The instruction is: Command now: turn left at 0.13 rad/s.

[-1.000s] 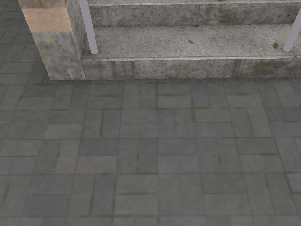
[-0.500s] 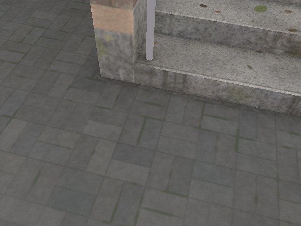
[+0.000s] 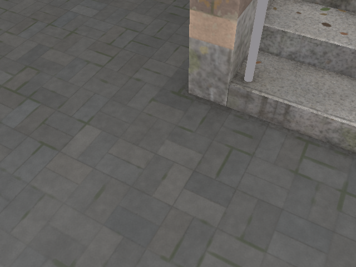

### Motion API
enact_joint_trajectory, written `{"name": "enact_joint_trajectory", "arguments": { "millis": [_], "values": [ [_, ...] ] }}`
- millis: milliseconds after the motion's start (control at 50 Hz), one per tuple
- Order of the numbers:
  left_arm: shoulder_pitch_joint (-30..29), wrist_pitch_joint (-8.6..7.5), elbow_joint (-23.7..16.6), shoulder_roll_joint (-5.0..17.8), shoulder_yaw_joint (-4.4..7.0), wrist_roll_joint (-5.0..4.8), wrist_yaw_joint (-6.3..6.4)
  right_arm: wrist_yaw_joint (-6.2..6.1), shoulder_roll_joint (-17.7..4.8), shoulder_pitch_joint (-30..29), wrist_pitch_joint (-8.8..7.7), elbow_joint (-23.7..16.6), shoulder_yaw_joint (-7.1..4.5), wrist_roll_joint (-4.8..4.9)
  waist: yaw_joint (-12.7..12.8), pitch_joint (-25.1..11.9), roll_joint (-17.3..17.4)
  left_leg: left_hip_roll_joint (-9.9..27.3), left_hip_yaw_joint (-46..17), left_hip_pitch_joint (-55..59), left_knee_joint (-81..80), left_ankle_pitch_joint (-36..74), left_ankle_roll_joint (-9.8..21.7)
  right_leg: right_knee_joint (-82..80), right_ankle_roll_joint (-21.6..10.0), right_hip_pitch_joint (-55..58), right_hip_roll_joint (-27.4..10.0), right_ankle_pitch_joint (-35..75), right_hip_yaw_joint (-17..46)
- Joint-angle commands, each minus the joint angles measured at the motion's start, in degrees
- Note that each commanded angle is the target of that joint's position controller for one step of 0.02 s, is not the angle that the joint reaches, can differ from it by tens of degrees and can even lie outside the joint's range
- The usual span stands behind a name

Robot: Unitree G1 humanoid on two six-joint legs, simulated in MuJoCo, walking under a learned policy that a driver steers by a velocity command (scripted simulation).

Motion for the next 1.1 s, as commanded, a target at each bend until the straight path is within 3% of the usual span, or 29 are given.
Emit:
{"name": "enact_joint_trajectory", "arguments": {
  "millis": [20,40,60,100,120,200,300,580,620,660,680,720,760,800,820,840,860,880,900,920,960,1020,1100],
  "values": [
    [3.92,-0.79,-2.55,6.1,1.53,-0.07,-0.38,-1.38,-8.99,3.92,-2.4,-2.16,-0.94,-1.42,0.04,-7.72,1.43,12.92,-12.89,15.84,-13.01,22.39,3.29,3.01,-1.89,-4.33,-6.92,15.97,5.67],
    [3.32,-0.54,-2.23,2.71,0.35,-0.8,-0.24,-1.54,-8.74,-0.18,-2.49,-1.3,-0.59,-0.32,1.79,-4.92,10.39,16.34,-13.31,6.72,-8.3,34.44,8.27,-3.99,-0.49,-0.89,-2.88,-0.84,2.33],
    [1.96,-0.16,-1.05,4.9,0.64,-0.25,0.17,-1.27,-5.36,-2.28,-2.87,-1.8,0.23,-0.05,1.0,-3.96,7.06,14.15,-11.6,5.78,-7.82,30.88,8.33,-5.09,0.1,1.77,-3.09,0.11,2.32],
    [-0.24,-0.21,0.25,6.63,1.18,-0.27,-0.05,-1.47,-5.52,-2.25,-3.1,-0.96,0.45,-0.45,-0.46,-2.12,5.94,9.43,-9.03,4.14,-8.25,22.05,5.59,-6.58,0.61,3.45,-2.75,7.44,2.94],
    [-0.38,-0.14,0.68,7.44,1.52,-0.16,-0.26,-1.84,-6.25,-0.9,-3.29,-0.01,0.36,-0.18,-0.9,-1.39,5.97,8.43,-8.38,3.65,-8.33,21.93,5.03,-6.24,0.69,3.84,-3.1,10.19,3.17],
    [1.24,-0.26,4.11,5.73,0.91,-0.28,-0.15,-2.01,-5.4,0.28,-3.47,2.85,0.66,0.05,-0.65,-0.83,2.26,7.5,-7.39,3.72,-8.51,18.75,4.74,-7.89,0.87,4.6,-3.86,11.3,3.43],
    [1.06,-0.02,7.77,5.31,0.75,-0.2,0.05,-2.08,-5.36,0.03,-3.62,6.03,0.86,-0.04,-0.43,0.46,0.55,7.03,-7.42,1.57,-10.04,14.39,4.81,-8.71,0.8,5.91,-4.34,10.88,3.8],
    [1.29,-0.09,15.73,4.14,-0.17,-0.24,0.6,-2.38,-4.26,2.9,-3.69,14.28,1.7,0.0,-0.59,1.19,-0.26,6.03,-6.4,0.47,-11.38,11.05,4.47,-9.18,0.09,6.46,-5.18,10.02,4.34],
    [2.16,0.02,16.37,4.15,-0.04,0.03,0.49,-2.35,-5.63,4.44,-3.22,15.22,1.13,-0.02,-0.92,0.49,1.44,4.91,-7.1,-0.02,-12.16,-6.23,5.96,-5.88,-0.68,5.15,-2.36,-2.85,1.89],
    [0.55,0.29,15.36,4.0,0.04,0.68,0.0,-2.03,-7.51,6.48,-2.42,15.53,0.09,-0.42,-2.1,4.96,3.92,6.94,-12.1,-2.76,-14.73,-26.6,9.16,-0.38,-1.88,-3.01,0.27,-15.15,0.3],
    [-0.74,0.16,14.5,2.83,-0.22,0.98,-0.35,-1.89,-7.98,8.35,-2.3,15.94,-0.3,-0.46,-2.99,7.24,5.99,10.1,-16.88,-2.74,-17.33,-32.0,11.12,3.51,-2.05,-7.2,1.25,-15.04,-1.07],
    [-1.79,-0.85,13.2,0.95,-0.73,1.44,-0.8,-1.7,-7.6,9.96,-2.6,16.54,-0.71,-0.59,-3.34,8.87,8.43,15.82,-24.05,-2.83,-20.65,-32.01,14.49,9.56,-2.79,-10.17,0.03,-8.78,-1.74],
    [-0.55,-2.26,12.83,1.76,-0.42,0.91,-1.29,-1.44,-7.45,7.87,-3.33,15.96,-0.99,-0.81,-1.61,7.3,6.91,15.9,-22.21,-2.53,-19.68,-25.22,14.56,8.03,-3.78,-8.23,-0.84,-8.67,-1.01],
    [7.72,-3.4,15.54,0.68,-0.31,0.23,-1.42,-1.14,-6.84,2.57,-3.84,14.42,-1.14,0.03,3.07,5.71,5.0,11.21,-14.55,-10.76,-14.71,-21.42,11.84,-2.64,-4.86,6.85,1.2,-3.88,-2.86],
    [13.49,-3.82,17.56,1.94,0.2,0.3,-0.96,-1.0,-5.33,-0.08,-4.29,13.12,-0.88,-0.09,5.4,5.85,0.88,7.47,-9.9,-18.25,-6.93,-18.8,9.79,-8.11,-5.23,15.94,-0.69,-5.51,1.59],
    [20.14,-4.31,18.8,6.73,1.34,0.8,-0.33,-0.6,-0.57,-2.05,-5.02,11.23,0.36,0.04,7.45,3.32,-11.98,0.13,0.14,-26.28,10.76,-14.2,6.69,-18.77,-7.5,22.94,-13.24,-20.14,21.7],
    [23.64,-3.92,20.36,10.7,2.52,0.23,-0.53,-0.3,-2.23,-3.8,-5.47,9.42,0.07,-1.18,7.28,5.68,-15.26,-1.71,4.43,-33.49,21.4,-14.58,6.28,-24.52,-11.62,21.42,-21.96,-29.08,36.94],
    [18.36,-3.81,19.07,7.49,1.83,0.33,-0.58,0.15,-4.33,-3.83,-5.79,9.69,-0.41,-2.19,3.67,9.21,-7.16,2.23,1.4,-33.84,27.96,-9.43,6.64,-24.21,-11.99,16.21,-21.58,-29.1,35.03],
    [13.7,-4.31,17.24,5.53,1.32,0.26,-0.84,0.87,-2.95,-1.7,-6.19,10.9,-0.2,-1.81,1.05,9.52,-4.68,3.8,1.01,-32.43,29.9,-4.43,6.54,-24.13,-10.78,13.41,-18.78,-23.78,29.93],
    [11.25,-4.87,16.23,4.56,1.07,0.16,-0.93,1.43,-2.05,0.13,-6.55,11.9,-0.04,-1.5,-0.47,8.35,-4.34,4.98,1.39,-30.6,30.31,-0.77,5.99,-24.41,-9.51,12.98,-16.16,-16.63,24.66],
    [11.62,-5.9,16.53,2.36,0.26,-0.06,-0.68,1.91,-2.0,0.45,-6.47,12.52,-0.18,-1.87,-1.15,6.84,-4.31,5.56,3.53,-28.75,30.39,3.62,4.58,-23.37,-8.29,13.53,-12.66,2.02,15.77],
    [16.07,-6.27,18.66,0.73,-0.79,0.06,-0.33,1.17,-0.02,-0.91,-5.68,12.07,0.25,-1.5,-1.43,4.42,-5.5,3.54,7.28,-27.07,28.95,4.39,2.74,-16.02,-7.6,14.66,-10.26,42.05,6.04],
    [16.44,-5.44,19.19,0.52,-1.84,0.33,0.53,0.39,2.18,-9.41,-5.28,9.08,1.74,-0.4,0.29,4.87,-8.15,0.38,11.05,-19.11,13.41,8.82,2.34,-12.91,-5.95,9.98,-7.12,53.2,1.03]
  ]
}}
